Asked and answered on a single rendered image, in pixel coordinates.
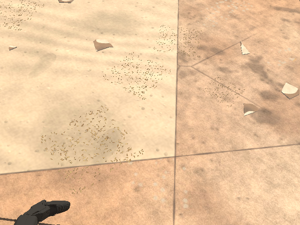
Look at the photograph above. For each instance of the left robot hand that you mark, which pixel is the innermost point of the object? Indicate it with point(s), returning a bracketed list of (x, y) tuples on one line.
[(42, 210)]

